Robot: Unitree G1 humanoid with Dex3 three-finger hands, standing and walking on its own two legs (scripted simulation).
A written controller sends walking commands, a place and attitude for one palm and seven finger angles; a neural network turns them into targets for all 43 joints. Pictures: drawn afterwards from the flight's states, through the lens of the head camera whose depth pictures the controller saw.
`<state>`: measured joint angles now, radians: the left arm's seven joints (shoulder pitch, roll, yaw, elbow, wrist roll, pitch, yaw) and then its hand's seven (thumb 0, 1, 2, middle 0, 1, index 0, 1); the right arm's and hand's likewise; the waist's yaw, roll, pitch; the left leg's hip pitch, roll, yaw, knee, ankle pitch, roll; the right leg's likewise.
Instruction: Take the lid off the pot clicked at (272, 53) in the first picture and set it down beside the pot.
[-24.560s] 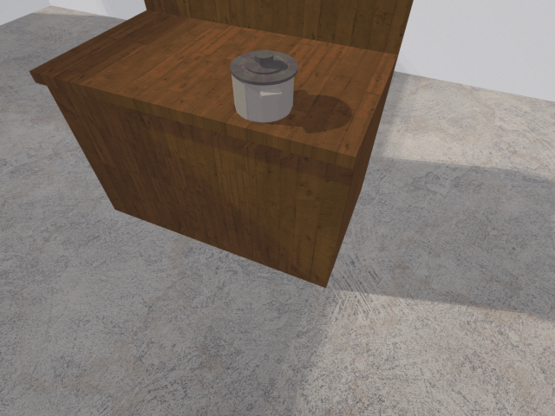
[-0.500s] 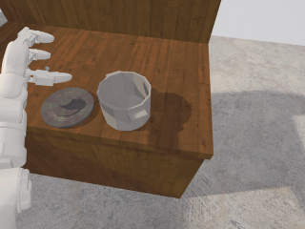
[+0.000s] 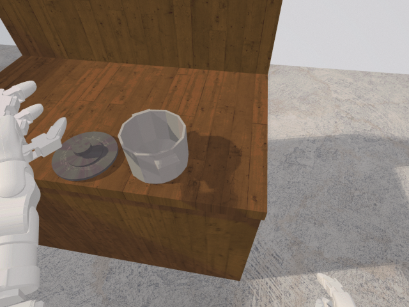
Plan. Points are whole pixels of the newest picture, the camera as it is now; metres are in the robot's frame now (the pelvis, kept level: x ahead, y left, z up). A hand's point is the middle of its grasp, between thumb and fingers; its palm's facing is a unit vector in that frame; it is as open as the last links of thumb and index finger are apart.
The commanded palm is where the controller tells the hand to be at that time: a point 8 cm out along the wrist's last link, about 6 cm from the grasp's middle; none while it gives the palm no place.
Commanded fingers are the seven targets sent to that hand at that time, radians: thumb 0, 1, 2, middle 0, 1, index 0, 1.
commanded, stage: draw the hand back to the body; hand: left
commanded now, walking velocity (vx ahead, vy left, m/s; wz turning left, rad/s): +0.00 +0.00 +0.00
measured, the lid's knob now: (82, 147) +0.49 +0.38 -0.02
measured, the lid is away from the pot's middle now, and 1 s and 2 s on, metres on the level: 0.21 0.21 0.21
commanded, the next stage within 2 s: step back with the hand held close in 1.10 s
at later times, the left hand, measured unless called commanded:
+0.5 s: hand (43, 189) +0.24 +0.26 +0.17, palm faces +0.49 -0.83 -0.25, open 7.5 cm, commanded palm +0.18 +0.29 +0.18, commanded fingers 0.00 0.90 0.90 -0.20 -0.30 -0.20 -0.30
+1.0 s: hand (27, 251) +0.16 +0.25 +0.15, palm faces +0.41 -0.84 -0.35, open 7.4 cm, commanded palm +0.10 +0.29 +0.17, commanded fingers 0.00 0.90 0.90 -0.20 -0.30 -0.20 -0.30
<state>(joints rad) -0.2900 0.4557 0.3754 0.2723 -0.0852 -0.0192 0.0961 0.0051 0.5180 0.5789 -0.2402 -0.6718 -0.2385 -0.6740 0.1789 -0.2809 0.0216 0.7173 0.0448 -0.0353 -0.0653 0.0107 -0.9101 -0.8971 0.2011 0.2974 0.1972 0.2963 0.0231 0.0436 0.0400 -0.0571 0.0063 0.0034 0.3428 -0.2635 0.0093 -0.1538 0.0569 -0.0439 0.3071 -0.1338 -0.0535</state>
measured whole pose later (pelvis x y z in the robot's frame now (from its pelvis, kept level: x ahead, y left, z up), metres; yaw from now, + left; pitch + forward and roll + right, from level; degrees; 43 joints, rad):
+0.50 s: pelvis -0.03 -0.02 +0.00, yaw +0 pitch -6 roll +0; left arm 0.05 0.35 0.35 -0.06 -0.12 -0.04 0.12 0.01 0.88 0.89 -0.21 -0.31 -0.21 -0.32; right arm 0.14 -0.24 0.03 0.73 0.02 -0.09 -0.07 0.01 -0.91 -0.90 0.20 0.30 0.20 0.30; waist 0.04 0.08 0.07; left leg -0.02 0.02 -0.01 0.37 -0.24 -0.01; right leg -0.11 0.07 -0.06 0.32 -0.11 -0.07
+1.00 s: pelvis -0.02 +0.01 +0.00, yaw +1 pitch -7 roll -1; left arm 0.50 0.32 0.27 -0.46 -0.09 -0.06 0.10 0.01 0.89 0.90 -0.21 -0.30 -0.21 -0.30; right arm 0.18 -0.22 0.03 0.68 0.00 -0.16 -0.07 0.01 -0.91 -0.90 0.20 0.30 0.20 0.30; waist 0.07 0.07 0.05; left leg -0.01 -0.01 -0.01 0.39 -0.27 0.02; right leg -0.09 0.04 -0.05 0.33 -0.13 -0.04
